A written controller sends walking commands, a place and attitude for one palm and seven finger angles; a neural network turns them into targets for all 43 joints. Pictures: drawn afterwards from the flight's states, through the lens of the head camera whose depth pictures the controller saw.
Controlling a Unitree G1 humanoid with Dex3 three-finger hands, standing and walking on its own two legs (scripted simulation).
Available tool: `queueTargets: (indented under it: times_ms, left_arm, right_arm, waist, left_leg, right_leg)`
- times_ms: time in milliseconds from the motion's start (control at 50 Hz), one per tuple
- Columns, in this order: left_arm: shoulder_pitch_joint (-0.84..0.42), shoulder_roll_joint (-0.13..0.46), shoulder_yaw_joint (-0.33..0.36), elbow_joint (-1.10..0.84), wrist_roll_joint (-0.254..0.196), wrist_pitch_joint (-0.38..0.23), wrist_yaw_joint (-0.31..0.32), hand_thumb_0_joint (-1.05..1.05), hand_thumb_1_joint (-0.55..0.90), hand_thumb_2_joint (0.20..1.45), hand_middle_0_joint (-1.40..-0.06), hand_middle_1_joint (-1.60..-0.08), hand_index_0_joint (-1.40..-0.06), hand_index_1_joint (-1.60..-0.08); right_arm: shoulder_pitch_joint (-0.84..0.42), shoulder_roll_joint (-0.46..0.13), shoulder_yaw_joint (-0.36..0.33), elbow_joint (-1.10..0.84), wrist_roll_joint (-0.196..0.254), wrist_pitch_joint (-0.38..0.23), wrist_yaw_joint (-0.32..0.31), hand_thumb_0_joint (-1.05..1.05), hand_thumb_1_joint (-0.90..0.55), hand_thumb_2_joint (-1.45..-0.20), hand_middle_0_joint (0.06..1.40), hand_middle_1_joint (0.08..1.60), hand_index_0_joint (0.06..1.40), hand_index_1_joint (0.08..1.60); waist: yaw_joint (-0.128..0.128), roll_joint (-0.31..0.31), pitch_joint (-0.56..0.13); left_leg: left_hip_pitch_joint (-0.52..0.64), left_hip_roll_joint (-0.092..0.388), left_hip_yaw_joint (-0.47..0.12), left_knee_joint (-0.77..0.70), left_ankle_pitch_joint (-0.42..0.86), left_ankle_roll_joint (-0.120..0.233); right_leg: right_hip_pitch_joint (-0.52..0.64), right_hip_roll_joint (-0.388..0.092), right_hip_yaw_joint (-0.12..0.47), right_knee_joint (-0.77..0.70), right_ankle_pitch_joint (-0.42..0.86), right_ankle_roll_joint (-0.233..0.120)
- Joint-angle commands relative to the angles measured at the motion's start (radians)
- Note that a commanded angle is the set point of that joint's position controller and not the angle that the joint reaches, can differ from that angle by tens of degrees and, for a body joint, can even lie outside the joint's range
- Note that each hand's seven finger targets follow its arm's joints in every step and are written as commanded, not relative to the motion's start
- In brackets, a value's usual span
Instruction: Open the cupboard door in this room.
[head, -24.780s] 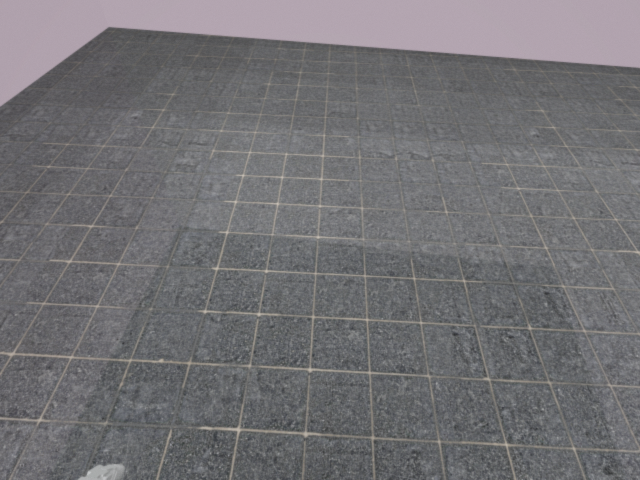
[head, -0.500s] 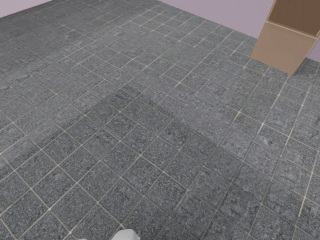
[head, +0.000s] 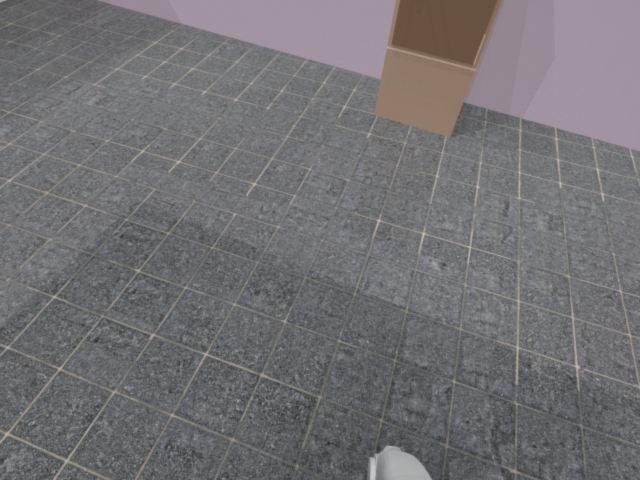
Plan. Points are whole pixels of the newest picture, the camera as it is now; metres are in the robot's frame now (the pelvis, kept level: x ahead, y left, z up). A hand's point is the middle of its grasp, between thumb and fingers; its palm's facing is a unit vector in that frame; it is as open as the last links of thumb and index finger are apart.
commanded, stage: turn or walk to find it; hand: left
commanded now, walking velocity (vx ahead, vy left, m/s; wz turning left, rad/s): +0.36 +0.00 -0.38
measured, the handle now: out of the picture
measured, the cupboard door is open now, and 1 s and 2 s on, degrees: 0 0 0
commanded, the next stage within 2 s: stand and wait in 1.94 s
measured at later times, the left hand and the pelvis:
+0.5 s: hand (245, 410) +0.24 +0.12 -0.17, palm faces -0.10 -0.97 -0.24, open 7.2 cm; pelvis +0.18 -0.08 +0.00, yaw -9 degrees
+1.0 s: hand (280, 267) +0.52 +0.09 -0.17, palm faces -0.20 -0.96 -0.18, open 7.4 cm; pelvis +0.41 -0.08 +0.00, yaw -13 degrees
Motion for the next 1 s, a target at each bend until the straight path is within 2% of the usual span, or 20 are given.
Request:
queueTargets:
  times_ms: [0, 60, 100, 120, 140, 160, 200, 240, 300, 440, 540, 580, 600, 620, 640, 660, 720, 780, 840, 980]
  left_arm:
    - [-0.232, -0.01, -0.019, -0.145, -0.007, -0.058, -0.01, 0.0, 0.9, 0.9, -0.2, -0.3, -0.2, -0.3]
    - [-0.147, -0.002, -0.014, -0.121, -0.007, -0.076, -0.003, 0.0, 0.9, 0.9, -0.2, -0.3, -0.2, -0.3]
    - [0.142, 0.069, 0.005, -0.023, -0.003, -0.097, 0.011, 0.0, 0.9, 0.9, -0.2, -0.3, -0.2, -0.3]
    - [0.295, 0.188, 0.035, 0.028, 0.003, -0.112, 0.027, 0.0, 0.9, 0.9, -0.2, -0.3, -0.2, -0.3]
    - [0.366, 0.266, 0.045, 0.06, -0.02, -0.112, 0.04, 0.0, 0.9, 0.9, -0.2, -0.3, -0.2, -0.3]
    - [0.308, 0.281, 0.054, 0.045, -0.032, -0.107, 0.049, 0.0, 0.9, 0.9, -0.2, -0.3, -0.2, -0.3]
    - [0.139, 0.172, 0.024, 0.002, -0.033, -0.109, 0.053, 0.0, 0.9, 0.9, -0.2, -0.3, -0.2, -0.3]
    - [0.041, 0.101, -0.003, -0.012, -0.022, -0.122, 0.055, 0.0, 0.9, 0.9, -0.2, -0.3, -0.2, -0.3]
    - [0.022, 0.072, -0.014, -0.002, -0.015, -0.133, 0.057, 0.0, 0.9, 0.9, -0.2, -0.3, -0.2, -0.3]
    - [0.115, 0.081, -0.016, 0.037, -0.016, -0.157, 0.058, 0.0, 0.9, 0.9, -0.2, -0.3, -0.2, -0.3]
    - [0.176, 0.096, -0.014, 0.074, -0.012, -0.151, 0.063, 0.0, 0.9, 0.9, -0.2, -0.3, -0.2, -0.3]
    - [0.171, 0.104, -0.012, 0.085, -0.014, -0.147, 0.064, 0.0, 0.9, 0.9, -0.2, -0.3, -0.2, -0.3]
    - [0.162, 0.1, -0.011, 0.088, -0.016, -0.146, 0.064, 0.0, 0.9, 0.9, -0.2, -0.3, -0.2, -0.3]
    - [0.157, 0.08, -0.013, 0.078, -0.021, -0.146, 0.061, 0.0, 0.9, 0.9, -0.2, -0.3, -0.2, -0.3]
    - [0.21, 0.023, -0.02, 0.066, -0.03, -0.144, 0.05, 0.0, 0.9, 0.9, -0.2, -0.3, -0.2, -0.3]
    - [0.176, 0.024, -0.03, 0.045, -0.025, -0.149, 0.052, 0.0, 0.9, 0.9, -0.2, -0.3, -0.2, -0.3]
    - [0.051, 0.014, -0.022, 0.048, -0.011, -0.134, 0.033, 0.0, 0.9, 0.9, -0.2, -0.3, -0.2, -0.3]
    - [0.118, -0.035, -0.023, 0.07, -0.003, -0.098, 0.031, 0.0, 0.9, 0.9, -0.2, -0.3, -0.2, -0.3]
    - [0.105, -0.047, -0.016, 0.05, -0.003, -0.08, 0.028, 0.0, 0.9, 0.9, -0.2, -0.3, -0.2, -0.3]
    - [-0.114, -0.054, -0.025, -0.037, -0.007, -0.086, 0.017, 0.0, 0.9, 0.9, -0.2, -0.3, -0.2, -0.3]
  right_arm:
    - [0.082, -0.178, -0.042, -0.012, -0.01, -0.011, 0.0, 0.0, -0.9, -0.9, 0.2, 0.3, 0.2, 0.3]
    - [0.045, -0.199, -0.049, -0.002, -0.007, -0.01, 0.001, 0.0, -0.9, -0.9, 0.2, 0.3, 0.2, 0.3]
    - [0.02, -0.209, -0.048, -0.004, 0.005, -0.009, 0.009, 0.0, -0.9, -0.9, 0.2, 0.3, 0.2, 0.3]
    - [0.02, -0.144, -0.033, -0.029, 0.02, -0.011, 0.022, 0.0, -0.9, -0.9, 0.2, 0.3, 0.2, 0.3]
    - [-0.022, -0.092, -0.02, -0.076, 0.026, -0.008, 0.015, 0.0, -0.9, -0.9, 0.2, 0.3, 0.2, 0.3]
    - [-0.084, -0.119, -0.023, -0.083, 0.029, 0.0, 0.012, 0.0, -0.9, -0.9, 0.2, 0.3, 0.2, 0.3]
    - [-0.147, -0.124, -0.034, -0.071, 0.014, 0.0, 0.012, 0.0, -0.9, -0.9, 0.2, 0.3, 0.2, 0.3]
    - [-0.072, -0.086, -0.026, -0.031, -0.003, 0.023, 0.018, 0.0, -0.9, -0.9, 0.2, 0.3, 0.2, 0.3]
    - [-0.018, -0.074, -0.027, -0.017, -0.006, 0.042, 0.026, 0.0, -0.9, -0.9, 0.2, 0.3, 0.2, 0.3]
    - [-0.252, -0.089, -0.022, -0.109, -0.003, 0.023, 0.051, 0.0, -0.9, -0.9, 0.2, 0.3, 0.2, 0.3]
    - [-0.366, -0.086, -0.015, -0.14, 0.002, 0.004, 0.056, 0.0, -0.9, -0.9, 0.2, 0.3, 0.2, 0.3]
    - [-0.31, -0.104, -0.017, -0.12, 0.0, -0.004, 0.05, 0.0, -0.9, -0.9, 0.2, 0.3, 0.2, 0.3]
    - [-0.215, -0.125, -0.025, -0.086, -0.003, -0.01, 0.042, 0.0, -0.9, -0.9, 0.2, 0.3, 0.2, 0.3]
    - [-0.055, -0.183, -0.039, -0.039, -0.01, -0.018, 0.032, 0.0, -0.9, -0.9, 0.2, 0.3, 0.2, 0.3]
    - [0.086, -0.294, -0.064, -0.002, -0.025, -0.023, 0.023, 0.0, -0.9, -0.9, 0.2, 0.3, 0.2, 0.3]
    - [0.118, -0.309, -0.065, 0.018, -0.01, -0.008, 0.017, 0.0, -0.9, -0.9, 0.2, 0.3, 0.2, 0.3]
    - [-0.044, -0.173, -0.031, -0.015, -0.004, -0.017, 0.012, 0.0, -0.9, -0.9, 0.2, 0.3, 0.2, 0.3]
    - [-0.078, -0.127, -0.02, -0.008, 0.004, -0.032, 0.005, 0.0, -0.9, -0.9, 0.2, 0.3, 0.2, 0.3]
    - [-0.06, -0.112, -0.023, 0.007, 0.008, -0.038, 0.004, 0.0, -0.9, -0.9, 0.2, 0.3, 0.2, 0.3]
    - [0.052, -0.117, -0.032, 0.058, 0.002, -0.036, 0.004, 0.0, -0.9, -0.9, 0.2, 0.3, 0.2, 0.3]
  waist:
    - [-0.048, 0.197, 0.081]
    - [0.006, 0.205, 0.025]
    - [0.142, 0.105, -0.137]
    - [0.202, -0.116, -0.239]
    - [0.193, -0.236, -0.285]
    - [0.183, -0.211, -0.278]
    - [0.114, 0.022, -0.075]
    - [0.031, -0.016, -0.016]
    - [-0.013, -0.091, -0.006]
    - [0.039, -0.068, 0.041]
    - [0.071, -0.061, 0.051]
    - [0.034, -0.05, 0.016]
    - [-0.011, 0.005, -0.025]
    - [-0.079, 0.102, -0.116]
    - [-0.102, 0.323, -0.251]
    - [-0.103, 0.374, -0.253]
    - [-0.041, 0.125, -0.021]
    - [0.021, 0.133, -0.005]
    - [0.044, 0.129, 0.037]
    - [-0.008, 0.133, 0.082]
  left_leg:
    - [0.016, 0.27, -0.12, -0.119, 0.285, 0.124]
    - [0.021, 0.266, -0.052, 0.013, 0.547, 0.094]
    - [-0.097, 0.196, 0.032, 0.364, 0.688, 0.034]
    - [-0.402, 0.124, 0.034, 0.649, 0.284, -0.003]
    - [-0.649, -0.009, -0.066, 0.91, -0.293, -0.034]
    - [-0.677, 0.018, -0.208, 1.025, -0.234, -0.016]
    - [-0.682, 0.088, -0.253, 1.02, -0.047, -0.006]
    - [-0.581, 0.1, -0.222, 0.911, 0.043, -0.021]
    - [-0.52, 0.085, -0.197, 0.781, 0.086, -0.04]
    - [-0.616, 0.075, -0.195, 0.488, 0.168, -0.044]
    - [-0.525, 0.032, -0.164, 0.305, 0.123, -0.01]
    - [-0.403, -0.008, -0.124, 0.217, 0.113, 0.003]
    - [-0.227, -0.029, -0.12, 0.159, 0.152, 0.013]
    - [0.025, 0.025, -0.192, 0.109, 0.184, 0.043]
    - [0.278, 0.29, -0.52, 0.062, 0.228, 0.136]
    - [0.276, 0.39, -0.668, -0.057, 0.167, 0.184]
    - [-0.042, 0.312, -0.486, -0.134, 0.094, 0.152]
    - [-0.142, 0.239, -0.302, -0.167, 0.182, 0.128]
    - [-0.165, 0.216, -0.235, -0.204, 0.2, 0.138]
    - [-0.069, 0.202, -0.152, -0.174, 0.339, 0.148]
  right_leg:
    - [-0.06, 0.01, -0.062, -0.215, -0.051, -0.032]
    - [0.117, 0.062, -0.105, -0.355, -0.071, -0.079]
    - [0.533, 0.123, -0.136, -0.493, 0.041, -0.114]
    - [0.842, -0.095, 0.128, -0.534, 0.003, -0.181]
    - [0.954, -0.321, 0.521, -0.612, 0.183, -0.274]
    - [0.844, -0.346, 0.574, -0.682, 0.148, -0.28]
    - [0.581, -0.284, 0.441, -0.723, -0.02, -0.264]
    - [0.388, -0.18, 0.254, -0.762, 0.048, -0.213]
    - [0.302, -0.115, 0.154, -0.803, 0.026, -0.203]
    - [0.448, -0.13, 0.172, -0.821, 0.101, -0.242]
    - [0.535, -0.154, 0.175, -0.767, 0.252, -0.227]
    - [0.549, -0.131, 0.143, -0.673, 0.375, -0.206]
    - [0.482, -0.102, 0.113, -0.537, 0.451, -0.184]
    - [0.358, -0.04, 0.057, -0.316, 0.403, -0.145]
    - [0.114, 0.088, -0.042, -0.001, 0.012, -0.094]
    - [-0.005, 0.122, 0.023, 0.191, -0.325, -0.09]
    - [-0.052, -0.003, 0.07, 0.264, -0.138, -0.083]
    - [0.004, -0.019, 0.05, 0.214, -0.052, -0.056]
    - [-0.054, -0.036, 0.044, 0.187, 0.044, -0.034]
    - [-0.048, -0.035, -0.041, -0.204, 0.084, -0.025]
